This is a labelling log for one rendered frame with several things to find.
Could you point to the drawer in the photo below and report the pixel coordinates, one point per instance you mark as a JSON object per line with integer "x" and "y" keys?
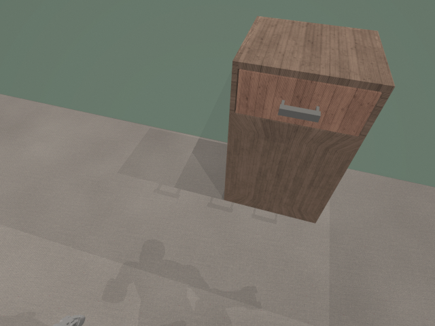
{"x": 343, "y": 109}

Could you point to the cabinet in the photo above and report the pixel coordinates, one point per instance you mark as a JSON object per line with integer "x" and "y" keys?
{"x": 286, "y": 168}

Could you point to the handle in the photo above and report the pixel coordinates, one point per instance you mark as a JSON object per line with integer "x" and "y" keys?
{"x": 299, "y": 113}

